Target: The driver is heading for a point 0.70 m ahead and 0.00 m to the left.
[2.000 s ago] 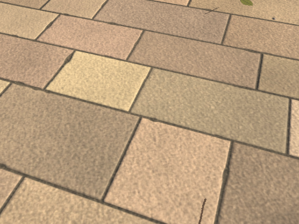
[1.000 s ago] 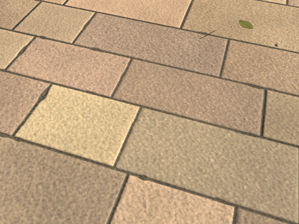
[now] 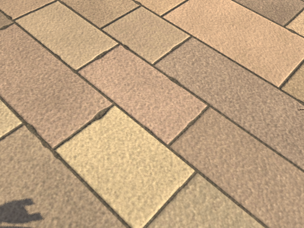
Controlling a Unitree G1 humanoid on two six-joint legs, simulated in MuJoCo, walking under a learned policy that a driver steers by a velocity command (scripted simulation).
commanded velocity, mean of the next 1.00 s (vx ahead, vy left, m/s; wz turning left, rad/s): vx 0.04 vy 0.00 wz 0.24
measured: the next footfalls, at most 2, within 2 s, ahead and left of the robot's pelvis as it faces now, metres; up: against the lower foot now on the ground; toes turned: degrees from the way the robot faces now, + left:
right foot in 0.30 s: +0.09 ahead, -0.15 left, +0.00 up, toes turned +13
left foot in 0.60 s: +0.01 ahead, +0.11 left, +0.00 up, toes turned +8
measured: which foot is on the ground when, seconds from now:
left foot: down 0.00-0.30, up 0.32-0.58, down 0.60-1.00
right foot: up 0.00-0.28, down 0.30-1.00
